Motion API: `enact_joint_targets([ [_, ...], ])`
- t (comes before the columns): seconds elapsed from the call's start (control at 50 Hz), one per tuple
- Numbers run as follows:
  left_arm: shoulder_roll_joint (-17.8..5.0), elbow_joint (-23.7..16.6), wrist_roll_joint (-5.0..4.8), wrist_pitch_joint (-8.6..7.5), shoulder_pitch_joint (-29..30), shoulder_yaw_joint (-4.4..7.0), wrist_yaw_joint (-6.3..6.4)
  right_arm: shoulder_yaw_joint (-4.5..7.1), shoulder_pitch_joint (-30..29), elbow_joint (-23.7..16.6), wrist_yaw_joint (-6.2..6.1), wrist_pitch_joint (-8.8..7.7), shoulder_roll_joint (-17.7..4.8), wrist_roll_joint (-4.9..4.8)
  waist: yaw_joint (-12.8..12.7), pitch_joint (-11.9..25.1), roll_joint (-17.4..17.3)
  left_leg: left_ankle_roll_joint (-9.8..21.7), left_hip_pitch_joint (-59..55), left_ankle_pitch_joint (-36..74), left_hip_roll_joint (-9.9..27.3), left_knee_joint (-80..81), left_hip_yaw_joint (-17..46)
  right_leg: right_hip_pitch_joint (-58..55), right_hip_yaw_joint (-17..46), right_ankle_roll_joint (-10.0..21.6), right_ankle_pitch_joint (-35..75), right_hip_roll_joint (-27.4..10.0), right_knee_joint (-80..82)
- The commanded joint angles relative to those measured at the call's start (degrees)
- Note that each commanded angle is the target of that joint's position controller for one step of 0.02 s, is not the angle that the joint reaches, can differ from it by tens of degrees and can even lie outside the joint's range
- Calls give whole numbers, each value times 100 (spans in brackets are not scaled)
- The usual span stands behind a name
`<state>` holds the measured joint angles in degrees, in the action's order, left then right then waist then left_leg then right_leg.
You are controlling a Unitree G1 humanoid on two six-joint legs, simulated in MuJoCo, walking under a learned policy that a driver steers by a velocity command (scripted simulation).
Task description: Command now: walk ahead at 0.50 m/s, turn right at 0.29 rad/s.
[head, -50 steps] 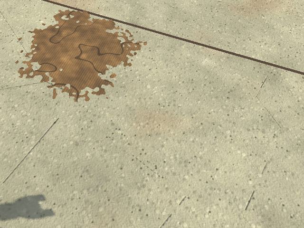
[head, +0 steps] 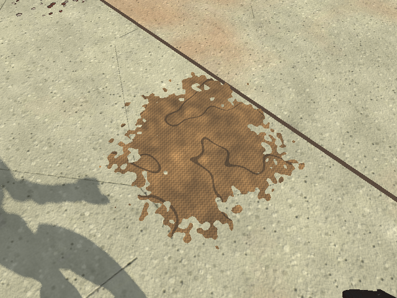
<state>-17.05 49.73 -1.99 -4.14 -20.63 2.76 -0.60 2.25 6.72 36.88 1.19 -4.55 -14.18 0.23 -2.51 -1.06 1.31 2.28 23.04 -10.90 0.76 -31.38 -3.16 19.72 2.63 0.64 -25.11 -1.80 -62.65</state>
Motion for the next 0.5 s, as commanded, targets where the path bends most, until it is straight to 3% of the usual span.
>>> enact_joint_targets([
  [0.02, -604, -566, 43, -24, 359, 190, 46, 208, 750, 50, 6, -83, -562, -9, 408, 347, -864, 901, -1953, -24, 1530, 1883, 1771, 2112, 305, 14, 707, -568, -544],
  [0.06, -352, -495, 22, 124, 163, 166, 41, 239, 552, 150, 9, -188, -535, 41, 194, 220, -829, 881, -1432, 528, 1420, 2210, 1202, 1705, 305, -62, 1105, -607, -465],
  [0.1, -265, -559, 27, 199, 291, 172, 53, 286, 567, 280, -27, -253, -619, 81, 141, 88, -623, 885, -1371, 1106, 1417, 2333, 728, 1875, 393, -121, 1484, -596, -281],
  [0.2, -125, -815, 76, 179, 1016, 128, -58, 351, 751, 537, -152, -217, -819, 71, 319, -148, -453, 748, -1678, 1492, 1319, 2410, -162, 2087, 259, -116, 2746, -508, 1217],
  [0.26, 7, -1110, 168, 153, 1663, 61, -187, 388, 824, 629, -243, -106, -987, 26, 511, -387, -360, 640, -1749, 2574, 1328, 2111, -637, 1801, -243, -46, 2991, -369, 2141],
  [0.32, -122, -1347, 166, 172, 1778, 115, -309, 444, 923, 702, -306, 56, -1172, -93, 493, -191, -541, 511, -2268, 3552, 1464, 1511, -766, 1566, -513, 117, 2491, -173, 2526],
  [0.36, -362, -1356, 181, 194, 1360, 233, -348, 498, 773, 647, -366, 157, -1322, -190, 221, 145, -710, 368, -2492, 4698, 1469, 683, -796, 1001, -754, 323, 1892, 154, 2656],
  [0.38, -565, -1247, 170, 193, 804, 344, -338, 506, 679, 612, -384, 208, -1336, -222, -80, 434, -656, 249, -2438, 4870, 1356, -126, -846, 346, -822, 471, 1927, 362, 2946],
  [0.4, -864, -1090, 188, 185, 137, 495, -246, 460, 671, 588, -377, 210, -1218, -233, -434, 793, -398, -16, -2026, 4188, 1036, -1325, -953, -710, -723, 670, 2735, 520, 3537],
  [0.42, -1445, -1092, 200, 223, -63, 610, -83, 295, 1020, 455, -336, 159, -716, 59, -228, 1274, 802, -393, -456, 437, 551, -3166, -921, -2293, 769, 1078, 5413, -602, 3237],
  [0.44, -1793, -1413, 326, 193, 326, 600, -77, 136, 1718, 297, -239, 72, -421, 144, 317, 2344, 1498, -720, 1323, -3168, -524, -5166, 64, -3798, 3642, 2587, 6282, -2099, 3407],
  [0.46, -1358, -1548, 267, 219, 292, 517, -128, 254, 1247, 378, -170, 24, -990, -5, -207, 2772, 394, -598, 1445, -2779, -215, -5336, 1001, -3583, 3319, 2412, 5450, -1888, 3790],
  [0.48, -1083, -1567, 207, 204, 615, 437, -135, 260, 738, 200, -178, 43, -1023, -144, -125, 2018, 231, -484, 1695, -2242, -37, -5046, 908, -2934, 2593, 2106, 4690, -1597, 3909],
  [0.5, -870, -1548, 109, 225, 888, 387, -108, 252, 615, 248, -264, 97, -930, -66, 79, 1334, -213, -500, 1715, -1846, 188, -4540, 833, -2091, 2105, 1772, 4101, -1261, 4048],
])
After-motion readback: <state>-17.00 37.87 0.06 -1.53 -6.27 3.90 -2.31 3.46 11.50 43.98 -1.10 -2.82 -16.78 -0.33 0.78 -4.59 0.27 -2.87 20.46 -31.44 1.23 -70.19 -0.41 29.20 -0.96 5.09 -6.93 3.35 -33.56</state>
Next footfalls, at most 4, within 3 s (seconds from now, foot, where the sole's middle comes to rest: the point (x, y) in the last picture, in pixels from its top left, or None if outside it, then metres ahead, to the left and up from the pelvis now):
0.40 right None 0.35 -0.16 -0.77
0.88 left None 0.43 0.05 -0.77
1.28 right None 0.24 -0.15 -0.77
1.70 left None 0.36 0.05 -0.77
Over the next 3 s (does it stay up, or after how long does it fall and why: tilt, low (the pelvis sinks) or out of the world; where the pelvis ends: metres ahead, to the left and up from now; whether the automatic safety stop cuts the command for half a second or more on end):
stays up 0.48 -0.01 0.00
